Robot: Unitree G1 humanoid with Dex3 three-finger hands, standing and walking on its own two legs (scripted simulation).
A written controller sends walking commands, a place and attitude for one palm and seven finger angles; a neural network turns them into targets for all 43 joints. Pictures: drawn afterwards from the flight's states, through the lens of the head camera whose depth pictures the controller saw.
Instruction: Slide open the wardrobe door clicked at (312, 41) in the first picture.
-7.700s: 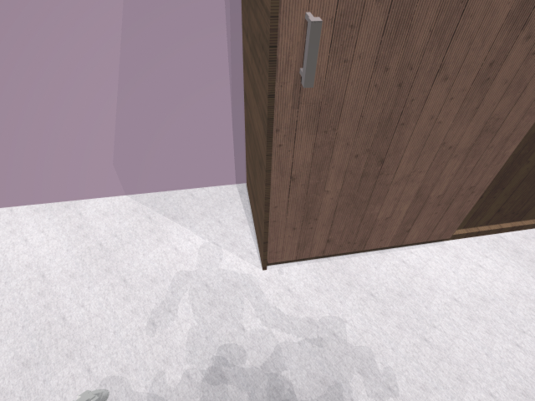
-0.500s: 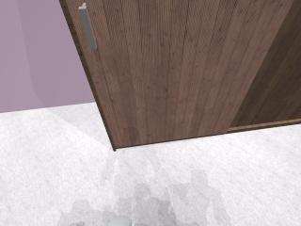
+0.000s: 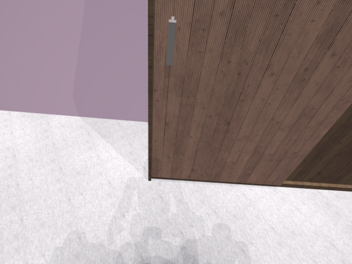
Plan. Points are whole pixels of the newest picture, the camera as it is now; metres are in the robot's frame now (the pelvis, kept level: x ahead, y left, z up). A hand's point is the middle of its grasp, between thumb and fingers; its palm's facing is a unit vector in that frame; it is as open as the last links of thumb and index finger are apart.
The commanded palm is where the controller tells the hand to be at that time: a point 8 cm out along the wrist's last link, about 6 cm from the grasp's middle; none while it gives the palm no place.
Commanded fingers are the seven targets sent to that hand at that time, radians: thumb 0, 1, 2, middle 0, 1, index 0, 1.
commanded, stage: take the last steps up to it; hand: left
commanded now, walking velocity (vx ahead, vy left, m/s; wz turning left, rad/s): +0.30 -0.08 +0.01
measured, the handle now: (171, 41) +0.75 +0.08 +0.18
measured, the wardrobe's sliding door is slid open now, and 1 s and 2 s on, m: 0.00 0.00 0.00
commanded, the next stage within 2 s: come to a stop and stand still in 0.82 s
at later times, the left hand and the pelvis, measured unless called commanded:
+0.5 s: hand out of the picture +0.09 +0.09 -0.17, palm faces +0.09 -0.97 -0.21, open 7.2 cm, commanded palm none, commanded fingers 0.00 0.90 0.90 -0.20 -0.30 -0.20 -0.30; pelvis +0.09 -0.09 +0.00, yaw +2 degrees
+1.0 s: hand (131, 247) +0.21 +0.12 -0.19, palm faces +0.09 -0.98 -0.16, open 7.4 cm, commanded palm none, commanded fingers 0.00 0.90 0.90 -0.20 -0.30 -0.20 -0.30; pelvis +0.25 -0.04 -0.01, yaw +0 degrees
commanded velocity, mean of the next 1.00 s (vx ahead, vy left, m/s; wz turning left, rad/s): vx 0.20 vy -0.05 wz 0.02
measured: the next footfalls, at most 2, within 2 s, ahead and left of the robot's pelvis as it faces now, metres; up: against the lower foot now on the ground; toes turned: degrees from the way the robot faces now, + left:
right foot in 0.30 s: +0.12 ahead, -0.18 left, +0.00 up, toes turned -5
left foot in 0.80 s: +0.33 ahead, +0.06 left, +0.00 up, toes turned +10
